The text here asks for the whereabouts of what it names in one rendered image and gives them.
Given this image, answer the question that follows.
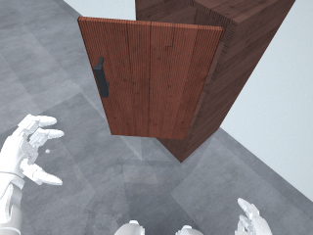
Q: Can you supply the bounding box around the robot left thigh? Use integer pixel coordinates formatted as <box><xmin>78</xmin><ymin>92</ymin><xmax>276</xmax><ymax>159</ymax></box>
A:
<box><xmin>114</xmin><ymin>223</ymin><xmax>145</xmax><ymax>235</ymax></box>

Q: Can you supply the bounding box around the cupboard door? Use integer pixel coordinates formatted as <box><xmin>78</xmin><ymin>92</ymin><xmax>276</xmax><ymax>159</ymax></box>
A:
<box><xmin>77</xmin><ymin>16</ymin><xmax>224</xmax><ymax>140</ymax></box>

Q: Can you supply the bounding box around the handle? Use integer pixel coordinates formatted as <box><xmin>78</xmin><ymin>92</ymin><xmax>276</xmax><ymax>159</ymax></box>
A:
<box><xmin>93</xmin><ymin>57</ymin><xmax>110</xmax><ymax>98</ymax></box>

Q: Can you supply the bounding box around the robot left forearm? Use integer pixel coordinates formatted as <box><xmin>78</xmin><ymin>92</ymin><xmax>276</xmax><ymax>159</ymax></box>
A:
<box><xmin>0</xmin><ymin>171</ymin><xmax>25</xmax><ymax>235</ymax></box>

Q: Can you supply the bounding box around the right robot hand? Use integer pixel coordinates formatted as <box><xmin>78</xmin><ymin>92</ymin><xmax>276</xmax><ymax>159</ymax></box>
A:
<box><xmin>235</xmin><ymin>198</ymin><xmax>273</xmax><ymax>235</ymax></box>

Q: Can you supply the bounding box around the left robot shin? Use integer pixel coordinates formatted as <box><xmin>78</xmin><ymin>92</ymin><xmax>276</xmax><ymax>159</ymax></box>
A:
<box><xmin>129</xmin><ymin>220</ymin><xmax>139</xmax><ymax>224</ymax></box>

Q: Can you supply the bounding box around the left robot hand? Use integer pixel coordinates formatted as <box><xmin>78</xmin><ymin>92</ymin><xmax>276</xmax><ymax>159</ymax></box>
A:
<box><xmin>0</xmin><ymin>114</ymin><xmax>65</xmax><ymax>186</ymax></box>

